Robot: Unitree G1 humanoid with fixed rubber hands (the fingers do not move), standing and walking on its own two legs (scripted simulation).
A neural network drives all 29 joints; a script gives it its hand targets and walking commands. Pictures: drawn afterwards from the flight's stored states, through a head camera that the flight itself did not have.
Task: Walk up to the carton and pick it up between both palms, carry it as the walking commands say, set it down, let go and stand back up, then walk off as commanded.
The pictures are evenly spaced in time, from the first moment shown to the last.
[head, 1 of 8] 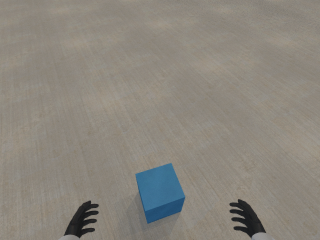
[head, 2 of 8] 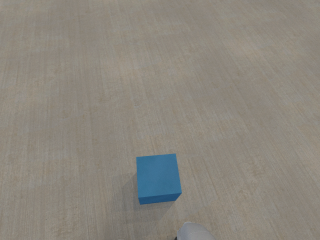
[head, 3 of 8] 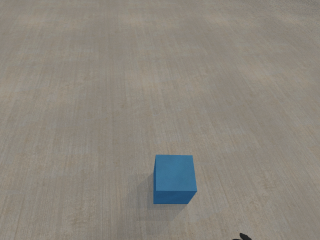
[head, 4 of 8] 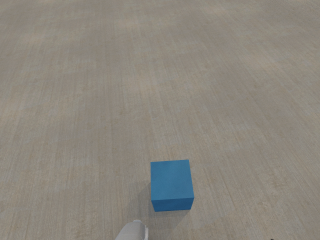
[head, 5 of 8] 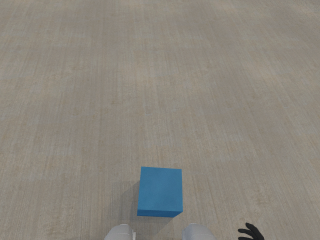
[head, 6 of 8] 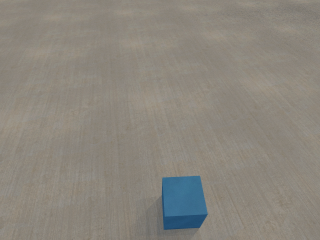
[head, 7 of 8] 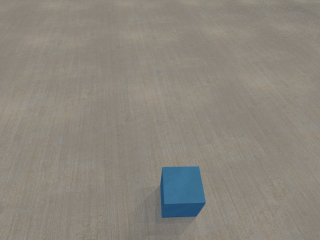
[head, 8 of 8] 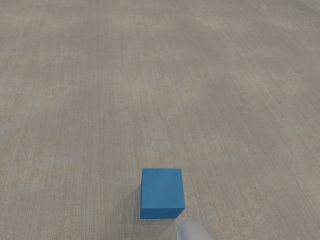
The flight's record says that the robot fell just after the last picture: no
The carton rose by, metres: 0.00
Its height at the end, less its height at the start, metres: +0.00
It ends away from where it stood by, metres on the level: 0.00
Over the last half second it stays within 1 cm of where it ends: yes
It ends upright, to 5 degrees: yes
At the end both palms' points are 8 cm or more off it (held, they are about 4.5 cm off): yes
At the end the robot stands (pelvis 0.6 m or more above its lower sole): yes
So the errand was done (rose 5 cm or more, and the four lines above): no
